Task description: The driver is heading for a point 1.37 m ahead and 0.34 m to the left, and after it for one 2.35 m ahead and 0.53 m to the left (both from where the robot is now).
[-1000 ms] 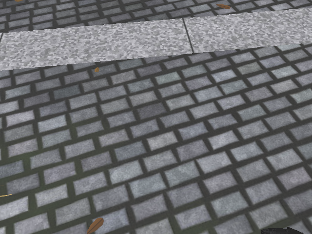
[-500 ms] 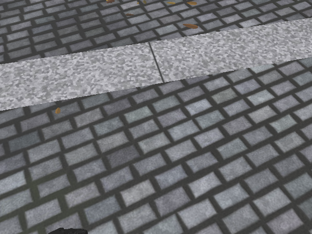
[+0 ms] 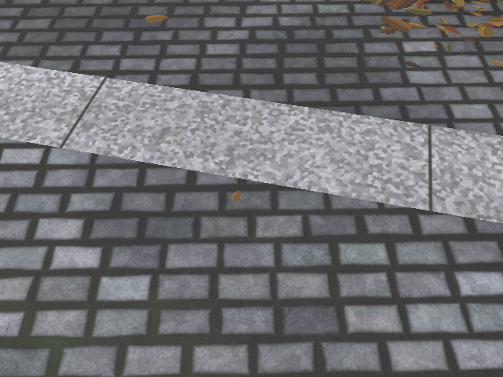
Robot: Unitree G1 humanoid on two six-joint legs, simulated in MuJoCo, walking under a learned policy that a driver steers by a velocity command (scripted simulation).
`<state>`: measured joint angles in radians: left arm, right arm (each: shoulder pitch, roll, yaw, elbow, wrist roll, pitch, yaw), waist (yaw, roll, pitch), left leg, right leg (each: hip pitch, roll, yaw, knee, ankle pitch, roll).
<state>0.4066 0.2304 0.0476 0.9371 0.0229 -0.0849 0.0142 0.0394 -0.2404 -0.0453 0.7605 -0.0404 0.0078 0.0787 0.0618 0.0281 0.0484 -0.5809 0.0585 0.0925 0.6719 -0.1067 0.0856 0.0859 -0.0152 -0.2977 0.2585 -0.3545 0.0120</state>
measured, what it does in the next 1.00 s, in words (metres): walks ahead, turning left: left foot, then right foot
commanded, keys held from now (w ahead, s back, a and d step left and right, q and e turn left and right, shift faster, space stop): w+q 0.54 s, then w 0.46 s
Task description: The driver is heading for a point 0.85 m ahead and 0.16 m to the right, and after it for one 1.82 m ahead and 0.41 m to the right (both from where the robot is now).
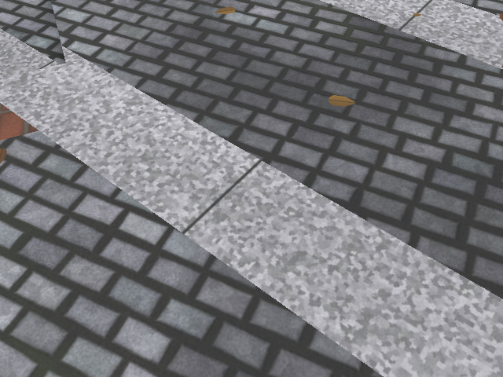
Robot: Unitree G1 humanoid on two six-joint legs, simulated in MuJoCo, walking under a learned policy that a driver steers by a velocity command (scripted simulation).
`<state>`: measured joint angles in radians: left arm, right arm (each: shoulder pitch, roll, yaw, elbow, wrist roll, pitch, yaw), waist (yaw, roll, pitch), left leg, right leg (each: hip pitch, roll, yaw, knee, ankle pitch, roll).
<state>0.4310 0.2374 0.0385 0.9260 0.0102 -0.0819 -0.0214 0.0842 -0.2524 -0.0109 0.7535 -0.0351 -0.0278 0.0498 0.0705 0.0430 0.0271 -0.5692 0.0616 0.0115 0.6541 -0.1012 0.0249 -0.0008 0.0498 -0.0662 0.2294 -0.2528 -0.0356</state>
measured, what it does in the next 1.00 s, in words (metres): walks ahead: left foot, then right foot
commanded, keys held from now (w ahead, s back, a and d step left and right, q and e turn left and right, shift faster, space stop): w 0.48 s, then w+e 0.52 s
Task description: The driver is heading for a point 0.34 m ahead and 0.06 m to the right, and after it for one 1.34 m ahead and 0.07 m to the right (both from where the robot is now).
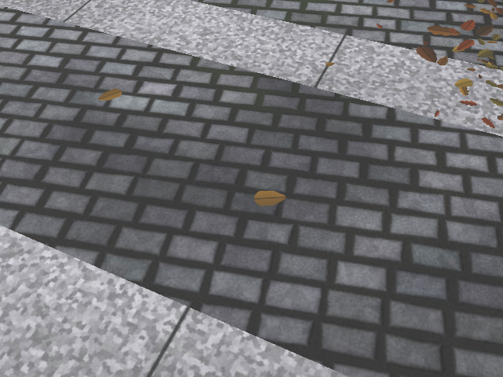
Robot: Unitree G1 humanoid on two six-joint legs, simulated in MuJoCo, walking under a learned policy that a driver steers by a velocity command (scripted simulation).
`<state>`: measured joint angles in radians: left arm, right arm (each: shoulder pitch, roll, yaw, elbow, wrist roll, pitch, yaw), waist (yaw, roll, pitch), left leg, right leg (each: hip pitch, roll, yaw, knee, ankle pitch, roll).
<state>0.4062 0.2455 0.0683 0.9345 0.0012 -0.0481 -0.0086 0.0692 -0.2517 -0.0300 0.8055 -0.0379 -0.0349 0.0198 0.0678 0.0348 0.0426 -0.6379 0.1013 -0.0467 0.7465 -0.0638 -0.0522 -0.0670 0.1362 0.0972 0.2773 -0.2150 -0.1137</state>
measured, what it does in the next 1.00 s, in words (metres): walks ahead: left foot, then right foot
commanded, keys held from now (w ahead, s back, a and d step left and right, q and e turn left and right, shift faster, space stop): w+e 0.38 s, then w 0.24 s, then no key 0.08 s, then q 0.30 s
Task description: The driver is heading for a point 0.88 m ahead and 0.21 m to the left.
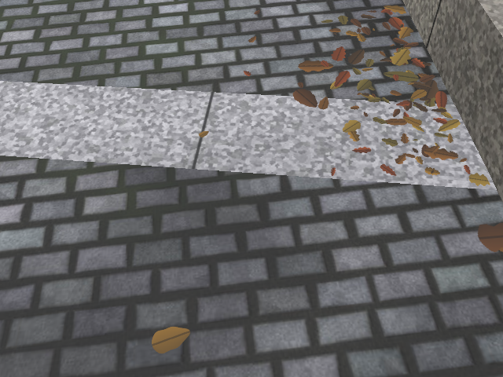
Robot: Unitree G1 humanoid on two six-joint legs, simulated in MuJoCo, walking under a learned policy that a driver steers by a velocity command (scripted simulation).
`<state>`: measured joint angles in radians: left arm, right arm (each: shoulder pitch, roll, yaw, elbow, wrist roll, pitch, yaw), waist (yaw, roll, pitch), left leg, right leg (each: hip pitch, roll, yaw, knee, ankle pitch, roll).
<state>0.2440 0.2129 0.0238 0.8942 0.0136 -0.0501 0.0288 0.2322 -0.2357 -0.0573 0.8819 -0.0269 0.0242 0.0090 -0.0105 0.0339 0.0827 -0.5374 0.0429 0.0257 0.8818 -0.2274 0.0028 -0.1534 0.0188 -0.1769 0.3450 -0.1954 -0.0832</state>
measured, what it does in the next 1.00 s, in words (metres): walks ahead, turning left: left foot, then right foot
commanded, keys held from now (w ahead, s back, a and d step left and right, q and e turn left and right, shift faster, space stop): q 0.20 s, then w+q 0.30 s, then w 0.50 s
